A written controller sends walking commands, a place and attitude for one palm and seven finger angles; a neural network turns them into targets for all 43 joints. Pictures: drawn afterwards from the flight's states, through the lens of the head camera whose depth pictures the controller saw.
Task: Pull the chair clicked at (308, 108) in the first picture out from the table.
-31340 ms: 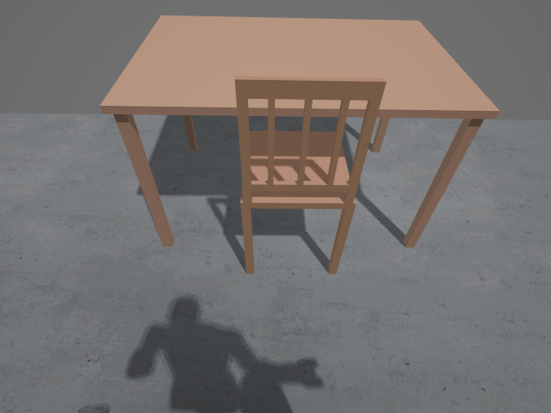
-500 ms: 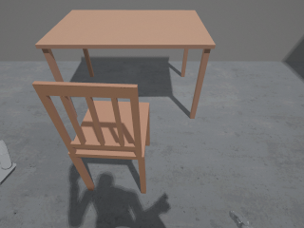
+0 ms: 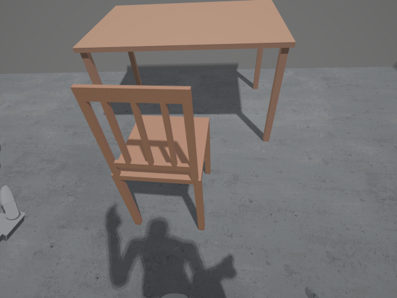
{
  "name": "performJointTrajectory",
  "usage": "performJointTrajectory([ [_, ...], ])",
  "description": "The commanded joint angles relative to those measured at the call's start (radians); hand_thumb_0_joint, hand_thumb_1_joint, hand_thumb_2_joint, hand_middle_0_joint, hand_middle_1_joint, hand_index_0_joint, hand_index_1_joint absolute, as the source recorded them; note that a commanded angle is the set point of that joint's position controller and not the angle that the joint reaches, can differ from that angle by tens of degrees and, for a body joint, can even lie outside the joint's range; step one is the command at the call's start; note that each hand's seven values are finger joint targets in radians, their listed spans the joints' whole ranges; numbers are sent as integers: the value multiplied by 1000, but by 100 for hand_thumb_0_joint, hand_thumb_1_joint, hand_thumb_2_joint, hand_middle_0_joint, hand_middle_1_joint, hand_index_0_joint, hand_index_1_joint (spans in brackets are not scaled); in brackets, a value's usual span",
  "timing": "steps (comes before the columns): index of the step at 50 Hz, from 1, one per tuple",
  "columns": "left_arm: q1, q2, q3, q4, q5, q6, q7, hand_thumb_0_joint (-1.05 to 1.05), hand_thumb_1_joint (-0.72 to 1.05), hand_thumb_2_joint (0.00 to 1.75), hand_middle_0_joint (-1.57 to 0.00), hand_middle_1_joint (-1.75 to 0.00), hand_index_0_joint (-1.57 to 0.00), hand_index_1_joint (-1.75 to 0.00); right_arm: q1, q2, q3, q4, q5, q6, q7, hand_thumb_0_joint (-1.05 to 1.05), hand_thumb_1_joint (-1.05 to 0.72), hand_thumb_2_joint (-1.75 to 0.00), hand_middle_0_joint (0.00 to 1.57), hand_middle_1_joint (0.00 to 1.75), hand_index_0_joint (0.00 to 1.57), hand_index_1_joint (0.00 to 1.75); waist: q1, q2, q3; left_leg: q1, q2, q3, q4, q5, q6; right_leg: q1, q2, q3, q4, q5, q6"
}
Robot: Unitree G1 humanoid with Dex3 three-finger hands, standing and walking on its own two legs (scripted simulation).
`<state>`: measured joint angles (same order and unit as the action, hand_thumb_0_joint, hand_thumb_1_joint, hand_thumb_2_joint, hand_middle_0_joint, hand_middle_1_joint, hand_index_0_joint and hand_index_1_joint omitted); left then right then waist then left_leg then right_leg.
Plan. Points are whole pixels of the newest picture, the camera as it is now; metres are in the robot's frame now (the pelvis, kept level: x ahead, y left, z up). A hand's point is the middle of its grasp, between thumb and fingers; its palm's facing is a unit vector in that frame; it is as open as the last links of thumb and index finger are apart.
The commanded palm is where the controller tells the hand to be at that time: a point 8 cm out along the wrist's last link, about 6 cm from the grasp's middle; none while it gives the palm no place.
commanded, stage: stop stepping back and stand still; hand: left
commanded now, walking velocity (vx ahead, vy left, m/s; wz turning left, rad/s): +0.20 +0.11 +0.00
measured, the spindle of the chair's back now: (143, 135) +0.64 +0.26 -0.08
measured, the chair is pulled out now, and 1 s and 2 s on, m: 0.55 0.55 0.55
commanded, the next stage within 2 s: let the arm hang, fingers relaxed in 0.16 s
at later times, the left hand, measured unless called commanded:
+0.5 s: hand (118, 272) +0.20 +0.21 -0.09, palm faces +0.01 -0.96 -0.29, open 7.4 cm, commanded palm none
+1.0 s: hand out of the picture +0.04 +0.20 -0.15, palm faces +0.08 -0.97 -0.21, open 7.3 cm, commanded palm none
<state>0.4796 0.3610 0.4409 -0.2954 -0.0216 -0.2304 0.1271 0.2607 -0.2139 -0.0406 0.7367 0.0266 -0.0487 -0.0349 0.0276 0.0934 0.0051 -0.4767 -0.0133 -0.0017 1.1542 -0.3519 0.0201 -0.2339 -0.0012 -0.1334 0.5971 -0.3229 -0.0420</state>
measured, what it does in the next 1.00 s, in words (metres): steps on the spot: left foot, then right foot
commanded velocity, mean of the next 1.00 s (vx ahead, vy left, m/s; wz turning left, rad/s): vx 0.01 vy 0.01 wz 0.00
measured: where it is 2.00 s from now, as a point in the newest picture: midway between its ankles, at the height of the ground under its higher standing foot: outside the picture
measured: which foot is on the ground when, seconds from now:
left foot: up 0.00-0.18, down 0.20-1.00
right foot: down 0.00-0.20, up 0.22-0.48, down 0.50-1.00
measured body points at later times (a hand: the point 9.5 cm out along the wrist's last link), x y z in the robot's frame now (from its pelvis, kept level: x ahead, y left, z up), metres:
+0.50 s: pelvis +0.02 +0.02 +0.00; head +0.04 +0.00 +0.45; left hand +0.19 +0.26 -0.07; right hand +0.13 -0.20 -0.14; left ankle +0.03 +0.13 -0.73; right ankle +0.06 -0.09 -0.73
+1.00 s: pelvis +0.05 +0.02 +0.02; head +0.06 +0.01 +0.47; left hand +0.04 +0.25 -0.14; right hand +0.05 -0.18 -0.15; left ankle +0.03 +0.13 -0.73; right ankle +0.06 -0.09 -0.73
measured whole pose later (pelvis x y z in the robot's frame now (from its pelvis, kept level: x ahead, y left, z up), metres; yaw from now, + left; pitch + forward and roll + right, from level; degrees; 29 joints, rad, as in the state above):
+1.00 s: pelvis +0.05 +0.02 +0.02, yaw +3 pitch -2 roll +0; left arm 0.31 0.16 0.00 1.05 0.01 0.02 0.02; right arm 0.35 -0.12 0.02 1.06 -0.01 -0.01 -0.03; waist 0.00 0.02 0.04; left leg -0.15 -0.01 0.02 0.43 -0.25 0.01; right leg -0.18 0.00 -0.04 0.44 -0.23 -0.02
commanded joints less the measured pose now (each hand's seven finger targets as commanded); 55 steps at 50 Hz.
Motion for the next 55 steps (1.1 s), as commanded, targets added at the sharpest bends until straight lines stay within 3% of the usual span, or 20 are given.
performJointTrajectory([
  [1,-150,220,34,-307,6,-62,20,0,90,90,-20,-30,-20,-30,-140,-108,-23,-220,-11,-54,-5,0,-90,-90,20,30,20,30,-56,-217,50,2,68,-7,-126,55,8,-116,-325,313,-418,-101,-132],
  [5,-150,300,80,-557,18,-78,67,0,90,90,-20,-30,-20,-30,-154,-74,-11,-251,-32,-112,-35,0,-90,-90,20,30,20,30,-18,-172,7,286,20,104,-537,18,34,-146,-286,246,-401,-266,-119],
  [7,-57,304,115,-570,5,-79,76,0,90,90,-20,-30,-20,-30,-131,-79,-15,-258,-35,-128,-45,0,-90,-90,20,30,20,30,-21,-44,-25,363,-6,123,-692,24,31,-94,-232,227,-323,-254,-98],
  [9,1,285,129,-583,-8,-89,73,0,90,90,-20,-30,-20,-30,-106,-97,-17,-275,-27,-126,-49,0,-90,-90,20,30,20,30,-37,156,-22,409,94,-43,-855,-55,68,-117,-128,178,-95,-172,-44],
  [10,1,277,139,-601,-8,-93,72,0,90,90,-20,-30,-20,-30,-112,-116,-23,-289,-22,-126,-43,0,-90,-90,20,30,20,30,-28,346,-33,467,243,-267,-896,34,125,-227,-32,88,120,-152,-3],
  [12,32,313,184,-470,-1,-81,60,0,90,90,-20,-30,-20,-30,-98,-84,-28,-259,-18,-125,-34,0,-90,-90,20,30,20,30,-42,290,-33,375,320,-334,-920,183,178,-262,-17,93,411,-229,21],
  [13,-29,-88,-344,230,84,90,-53,0,90,90,-20,-30,-20,-30,26,-160,-57,-84,-36,-164,44,0,-90,-90,20,30,20,30,-203,250,5,440,302,-314,-784,492,172,-490,-22,113,511,-185,51],
  [15,-73,-100,-320,269,79,240,-104,0,90,90,-20,-30,-20,-30,48,-146,-52,-141,-54,-28,38,0,-90,-90,20,30,20,30,-117,29,-77,360,297,-236,-700,825,186,-409,-31,160,547,-248,74],
  [17,-140,-101,-349,353,78,236,-122,0,90,90,-20,-30,-20,-30,14,-162,-44,-147,-65,-10,37,0,-90,-90,20,30,20,30,-76,-130,-81,343,266,-184,-686,727,160,-388,-29,129,463,-222,86],
  [19,-179,-98,-367,464,74,235,-130,0,90,90,-20,-30,-20,-30,-3,-163,-31,-121,-69,-4,42,0,-90,-90,20,30,20,30,-58,-165,-83,320,242,-164,-700,704,145,-294,-19,91,346,-172,83],
  [23,-113,-45,-374,721,52,240,-120,0,90,90,-20,-30,-20,-30,-63,-141,-7,-50,-52,18,37,0,-90,-90,20,30,20,30,10,-62,-72,104,156,-109,-657,377,72,88,-21,114,-52,122,62],
  [25,-104,42,-375,818,53,226,-108,0,90,90,-20,-30,-20,-30,-26,-70,12,-27,-37,24,42,0,-90,-90,20,30,20,30,-2,-211,-84,6,7,-13,-540,-44,-3,154,-226,390,-201,153,-29],
  [26,-149,80,-381,849,52,227,-113,0,90,90,-20,-30,-20,-30,9,-63,13,-4,-36,38,43,0,-90,-90,20,30,20,30,-33,-183,-69,95,-10,22,-471,-121,-9,19,-303,437,-298,-15,-87],
  [27,-196,70,-387,883,48,229,-115,0,90,90,-20,-30,-20,-30,31,-48,16,32,-39,50,47,0,-90,-90,20,30,20,30,-50,-148,-32,168,-4,19,-430,-97,-7,-88,-269,414,-348,-207,-98],
  [28,-233,51,-389,925,43,231,-108,0,90,90,-20,-30,-20,-30,42,-51,13,62,-41,67,40,0,-90,-90,20,30,20,30,-56,-273,18,186,13,14,-409,-56,-11,-146,-226,386,-380,-228,-92],
  [30,-219,-6,-395,1011,38,218,-105,0,90,90,-20,-30,-20,-30,72,-45,8,120,-42,61,33,0,-90,-90,20,30,20,30,-60,-270,33,215,34,-12,-458,8,-4,-133,-206,364,-365,-80,-95],
  [33,-188,-80,-397,1068,38,218,-102,0,90,90,-20,-30,-20,-30,156,-6,18,190,-46,44,26,0,-90,-90,20,30,20,30,-73,-1,-17,356,77,-62,-695,204,14,-126,-125,247,-233,70,-60],
  [35,-150,-104,-409,1121,28,224,-101,0,90,90,-20,-30,-20,-30,131,-11,23,209,-51,29,21,0,-90,-90,20,30,20,30,-37,138,-6,244,129,-114,-776,247,35,3,-63,171,-175,160,-21],
  [41,-122,-99,-426,1246,24,218,-99,0,90,90,-20,-30,-20,-30,167,-27,30,248,-37,19,5,0,-90,-90,20,30,20,30,-28,-79,-39,293,117,-62,-771,371,23,117,-96,164,-198,307,-16],
  [55,-90,-142,-436,1336,29,222,-86,0,90,90,-20,-30,-20,-30,183,12,38,330,-38,34,5,0,-90,-90,20,30,20,30,-32,-121,128,261,103,-54,-830,143,28,16,-91,184,-262,122,-6],
])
